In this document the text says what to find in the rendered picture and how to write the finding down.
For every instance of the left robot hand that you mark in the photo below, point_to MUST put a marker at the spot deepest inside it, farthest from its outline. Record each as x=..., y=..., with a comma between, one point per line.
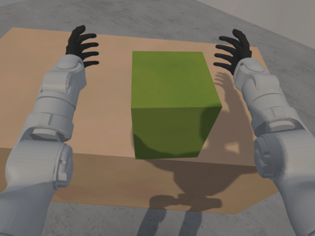
x=75, y=47

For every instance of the pedestal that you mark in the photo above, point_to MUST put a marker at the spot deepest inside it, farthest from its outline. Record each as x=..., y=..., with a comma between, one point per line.
x=222, y=179

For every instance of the right robot hand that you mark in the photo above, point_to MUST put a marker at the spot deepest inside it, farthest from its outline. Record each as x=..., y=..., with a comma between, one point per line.
x=242, y=50

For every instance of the robot right upper arm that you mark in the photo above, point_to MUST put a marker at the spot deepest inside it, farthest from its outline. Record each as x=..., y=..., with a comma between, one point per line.
x=288, y=159

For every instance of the robot right forearm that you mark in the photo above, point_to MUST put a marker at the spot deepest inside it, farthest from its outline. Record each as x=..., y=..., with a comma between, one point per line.
x=265, y=100

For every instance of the robot left forearm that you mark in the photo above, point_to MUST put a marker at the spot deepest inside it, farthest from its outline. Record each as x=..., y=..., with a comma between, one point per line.
x=55, y=104

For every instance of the carton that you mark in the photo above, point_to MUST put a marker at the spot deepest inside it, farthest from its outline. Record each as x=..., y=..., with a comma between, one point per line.
x=174, y=104

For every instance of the robot left upper arm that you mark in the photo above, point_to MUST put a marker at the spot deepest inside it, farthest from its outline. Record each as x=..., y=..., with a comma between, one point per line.
x=36, y=170

